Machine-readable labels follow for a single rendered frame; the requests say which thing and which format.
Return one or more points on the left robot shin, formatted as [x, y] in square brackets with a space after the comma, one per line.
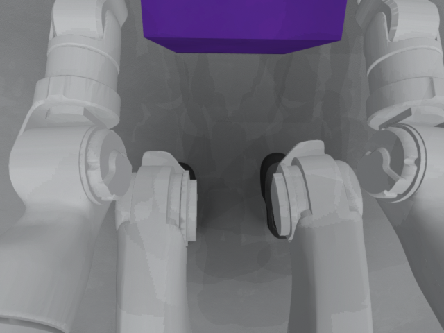
[157, 158]

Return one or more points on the left robot forearm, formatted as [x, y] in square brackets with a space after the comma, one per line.
[83, 61]

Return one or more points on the right robot forearm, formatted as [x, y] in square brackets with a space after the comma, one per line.
[404, 62]

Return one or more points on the carton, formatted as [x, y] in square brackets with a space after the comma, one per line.
[242, 26]

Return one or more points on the robot left upper arm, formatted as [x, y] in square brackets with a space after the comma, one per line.
[67, 177]

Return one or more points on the robot right thigh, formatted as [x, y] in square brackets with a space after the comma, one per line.
[330, 287]

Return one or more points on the robot right upper arm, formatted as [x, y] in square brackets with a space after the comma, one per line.
[402, 166]

